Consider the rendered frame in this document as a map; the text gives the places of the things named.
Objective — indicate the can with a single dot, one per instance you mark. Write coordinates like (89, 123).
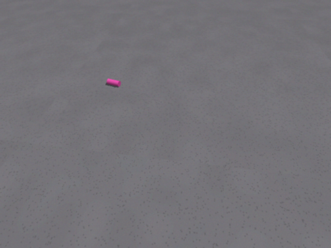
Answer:
(113, 82)

